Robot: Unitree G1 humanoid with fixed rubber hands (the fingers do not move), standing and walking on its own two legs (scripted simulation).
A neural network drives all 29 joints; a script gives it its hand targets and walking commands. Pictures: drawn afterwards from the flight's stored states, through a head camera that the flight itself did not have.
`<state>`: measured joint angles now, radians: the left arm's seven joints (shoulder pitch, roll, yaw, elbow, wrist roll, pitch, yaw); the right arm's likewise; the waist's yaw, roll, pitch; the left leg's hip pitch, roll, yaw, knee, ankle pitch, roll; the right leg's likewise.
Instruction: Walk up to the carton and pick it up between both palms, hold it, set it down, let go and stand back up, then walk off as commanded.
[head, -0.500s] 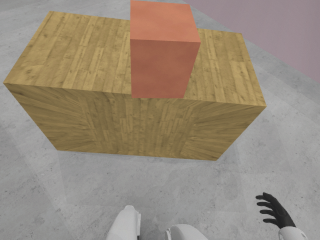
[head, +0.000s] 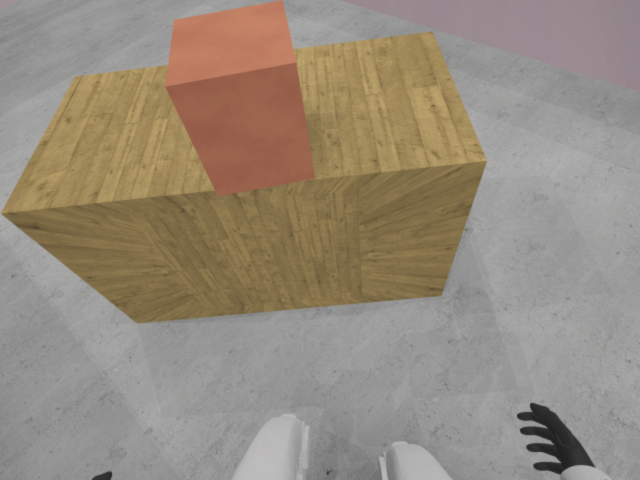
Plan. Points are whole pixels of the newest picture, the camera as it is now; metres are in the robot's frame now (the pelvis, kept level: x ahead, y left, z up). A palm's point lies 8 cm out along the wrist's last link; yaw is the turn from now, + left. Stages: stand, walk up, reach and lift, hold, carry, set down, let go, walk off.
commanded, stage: walk up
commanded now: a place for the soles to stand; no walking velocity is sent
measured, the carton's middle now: (248, 103) +0.76 +0.16 +0.01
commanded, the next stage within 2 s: none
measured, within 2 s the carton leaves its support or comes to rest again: neither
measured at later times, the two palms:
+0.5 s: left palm out of the picture +0.02 +0.36 -0.08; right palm out of the picture +0.06 -0.24 -0.08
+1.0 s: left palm out of the picture -0.02 +0.34 -0.05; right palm out of the picture +0.01 -0.25 -0.09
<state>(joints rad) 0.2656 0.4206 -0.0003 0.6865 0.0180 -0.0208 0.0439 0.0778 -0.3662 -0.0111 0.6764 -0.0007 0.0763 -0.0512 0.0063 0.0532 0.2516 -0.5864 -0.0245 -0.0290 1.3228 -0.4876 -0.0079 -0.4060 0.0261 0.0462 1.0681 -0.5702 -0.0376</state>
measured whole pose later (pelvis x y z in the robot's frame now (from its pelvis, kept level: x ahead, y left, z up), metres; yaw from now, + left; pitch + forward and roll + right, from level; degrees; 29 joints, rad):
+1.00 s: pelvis -0.13 +0.03 +0.01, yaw +2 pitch -8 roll +2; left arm 0.24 0.41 0.00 0.69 0.02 -0.05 0.03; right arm 0.18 -0.37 -0.01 0.71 0.00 0.00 0.00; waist -0.01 0.02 0.16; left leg -0.41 -0.02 -0.03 0.94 -0.41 -0.01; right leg -0.41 0.02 0.05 0.99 -0.45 -0.03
